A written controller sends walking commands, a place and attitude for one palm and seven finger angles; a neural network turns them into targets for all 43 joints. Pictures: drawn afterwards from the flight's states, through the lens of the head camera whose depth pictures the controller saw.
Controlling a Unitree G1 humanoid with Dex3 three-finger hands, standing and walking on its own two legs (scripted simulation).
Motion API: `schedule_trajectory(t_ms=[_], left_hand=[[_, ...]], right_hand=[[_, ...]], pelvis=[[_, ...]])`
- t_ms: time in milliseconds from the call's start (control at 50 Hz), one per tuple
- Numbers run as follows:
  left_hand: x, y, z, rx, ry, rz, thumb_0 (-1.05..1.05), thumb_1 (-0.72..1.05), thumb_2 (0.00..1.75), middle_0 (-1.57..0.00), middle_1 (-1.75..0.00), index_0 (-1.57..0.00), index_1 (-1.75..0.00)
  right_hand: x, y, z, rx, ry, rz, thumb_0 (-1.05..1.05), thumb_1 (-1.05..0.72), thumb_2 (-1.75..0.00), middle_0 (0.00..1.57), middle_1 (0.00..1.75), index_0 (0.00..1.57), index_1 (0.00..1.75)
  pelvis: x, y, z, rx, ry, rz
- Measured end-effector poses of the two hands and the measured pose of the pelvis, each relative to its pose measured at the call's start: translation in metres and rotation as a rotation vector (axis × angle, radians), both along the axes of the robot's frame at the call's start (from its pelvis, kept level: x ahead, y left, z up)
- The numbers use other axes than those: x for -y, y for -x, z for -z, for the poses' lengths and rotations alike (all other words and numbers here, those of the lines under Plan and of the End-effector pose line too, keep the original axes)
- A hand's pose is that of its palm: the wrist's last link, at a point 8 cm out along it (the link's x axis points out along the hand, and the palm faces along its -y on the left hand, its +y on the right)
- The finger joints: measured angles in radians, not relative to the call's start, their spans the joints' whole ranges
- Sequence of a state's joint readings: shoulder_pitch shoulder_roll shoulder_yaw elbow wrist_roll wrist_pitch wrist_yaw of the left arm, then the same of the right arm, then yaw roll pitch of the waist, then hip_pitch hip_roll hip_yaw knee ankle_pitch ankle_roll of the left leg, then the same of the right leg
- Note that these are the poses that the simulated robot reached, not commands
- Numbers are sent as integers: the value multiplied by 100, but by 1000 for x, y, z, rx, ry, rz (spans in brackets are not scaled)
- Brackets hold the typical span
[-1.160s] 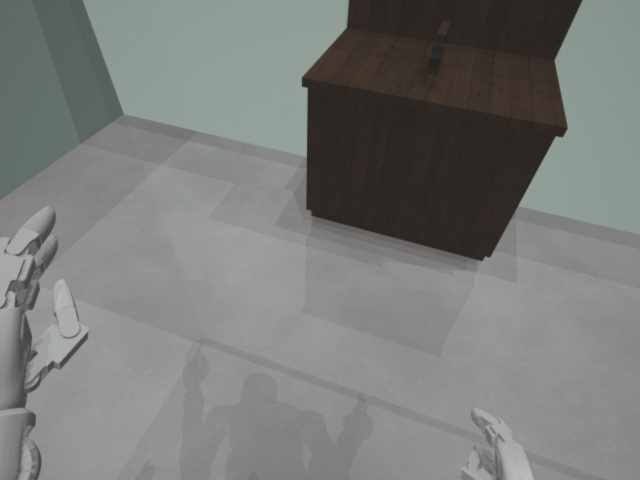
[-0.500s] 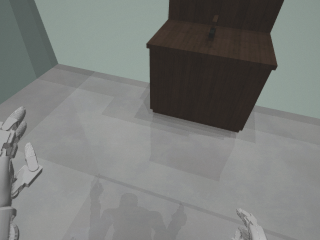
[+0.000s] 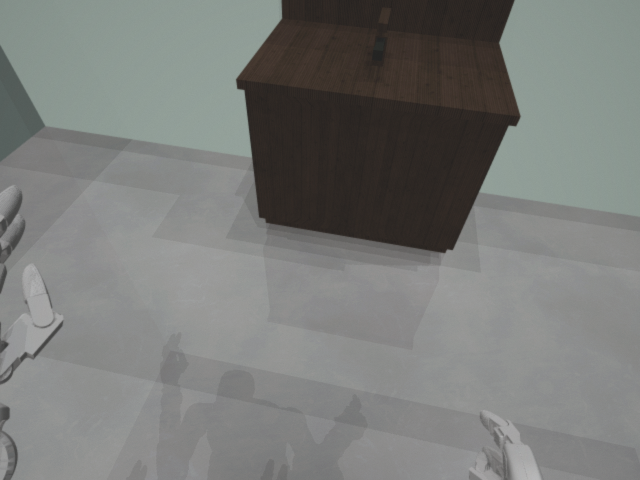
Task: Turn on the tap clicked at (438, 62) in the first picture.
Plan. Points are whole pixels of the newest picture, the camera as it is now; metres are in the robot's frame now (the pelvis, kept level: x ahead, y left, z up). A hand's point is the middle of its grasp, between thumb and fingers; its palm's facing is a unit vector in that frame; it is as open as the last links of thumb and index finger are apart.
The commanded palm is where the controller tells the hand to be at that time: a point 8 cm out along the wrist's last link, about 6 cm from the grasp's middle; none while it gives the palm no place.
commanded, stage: walk to a spot facing it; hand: left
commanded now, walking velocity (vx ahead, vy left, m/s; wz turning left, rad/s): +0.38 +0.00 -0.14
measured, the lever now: (377, 53) +1.19 -0.11 +0.02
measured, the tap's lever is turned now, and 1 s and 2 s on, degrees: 0 0 0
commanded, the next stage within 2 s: turn to face it in 0.80 s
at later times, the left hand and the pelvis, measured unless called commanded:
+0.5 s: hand (197, 182) +0.38 +0.17 +0.19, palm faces +0.35 -0.80 -0.49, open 7.4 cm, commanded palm +0.33 +0.22 +0.19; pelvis +0.16 -0.06 +0.01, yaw -1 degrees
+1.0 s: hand (222, 118) +0.51 +0.17 +0.19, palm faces +0.50 -0.74 -0.46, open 7.4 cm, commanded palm +0.46 +0.20 +0.19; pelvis +0.32 -0.08 +0.00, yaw +3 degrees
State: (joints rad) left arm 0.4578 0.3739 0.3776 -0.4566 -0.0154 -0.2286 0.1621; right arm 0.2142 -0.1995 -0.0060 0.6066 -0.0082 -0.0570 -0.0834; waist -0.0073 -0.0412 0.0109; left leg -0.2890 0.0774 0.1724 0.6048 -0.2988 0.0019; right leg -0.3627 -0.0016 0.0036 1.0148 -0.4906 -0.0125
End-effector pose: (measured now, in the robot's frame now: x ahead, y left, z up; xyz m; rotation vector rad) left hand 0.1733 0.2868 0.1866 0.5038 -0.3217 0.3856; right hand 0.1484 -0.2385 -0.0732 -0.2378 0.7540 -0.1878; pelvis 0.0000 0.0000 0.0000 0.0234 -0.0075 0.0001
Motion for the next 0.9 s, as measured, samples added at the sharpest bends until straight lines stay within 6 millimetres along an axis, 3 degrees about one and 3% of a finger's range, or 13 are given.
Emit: schedule_trajectory(t_ms=[100, 180, 260, 320, 420, 520, 640, 740, 820, 900], left_hand=[[23, -45, -7, -43, 0, 53, 2, 89, 90, -21, -31, -21, -30], [48, -78, -15, -65, -55, 95, 2, 89, 90, -21, -31, -21, -30], [69, -110, -13, -50, -138, 93, 1, 89, 89, -21, -31, -21, -30], [78, -129, -8, -47, -95, 86, 1, 89, 89, -21, -31, -21, -30], [85, -151, -15, -67, -85, 87, 1, 89, 89, -22, -31, -21, -30], [79, -178, -26, -26, -87, 71, 1, 89, 89, -22, -31, -21, -30], [60, -225, -20, 91, -57, 49, 1, 89, 89, -21, -31, -21, -30], [57, -272, -8, 69, -15, 50, 1, 89, 90, -21, -31, -21, -30], [77, -283, -18, 34, -35, 75, 2, 89, 89, -21, -31, -21, -30], [93, -284, -27, 22, -122, 42, 2, 89, 89, -21, -31, -21, -30]], right_hand=[[-16, -25, -1, 11, -89, 2, 1, -90, -90, 20, 30, 20, 30], [-13, -43, 9, -8, -139, 8, 1, -90, -90, 21, 30, 21, 30], [10, -67, 36, -44, -156, 9, 1, -90, -90, 21, 30, 21, 30], [34, -84, 45, -102, -128, 6, 1, -90, -90, 21, 30, 21, 30], [69, -114, 27, -135, -52, 44, 2, -90, -90, 21, 30, 21, 30], [85, -152, 5, -118, 23, 43, 2, -91, -90, 20, 30, 20, 30], [75, -216, 1, -11, 64, 45, 1, -91, -90, 20, 30, 20, 30], [42, -260, 4, 45, -48, 29, 1, -91, -90, 20, 30, 20, 30], [22, -282, 5, 48, -136, -23, 1, -90, -90, 20, 30, 20, 30], [21, -301, 22, 14, -184, -76, 1, -90, -90, 21, 30, 21, 30]], pelvis=[[8, -29, -10, -18, 16, 37], [23, -58, -10, -23, 24, 56], [45, -86, 9, -12, 22, 36], [52, -102, 10, -2, 20, 37], [57, -134, -3, -14, 14, 26], [59, -172, -10, -18, -5, 17], [44, -225, 7, 7, -4, 31], [49, -247, 8, 18, -3, 16], [60, -268, 0, 2, 18, 6], [78, -294, 6, 3, 22, -32]])
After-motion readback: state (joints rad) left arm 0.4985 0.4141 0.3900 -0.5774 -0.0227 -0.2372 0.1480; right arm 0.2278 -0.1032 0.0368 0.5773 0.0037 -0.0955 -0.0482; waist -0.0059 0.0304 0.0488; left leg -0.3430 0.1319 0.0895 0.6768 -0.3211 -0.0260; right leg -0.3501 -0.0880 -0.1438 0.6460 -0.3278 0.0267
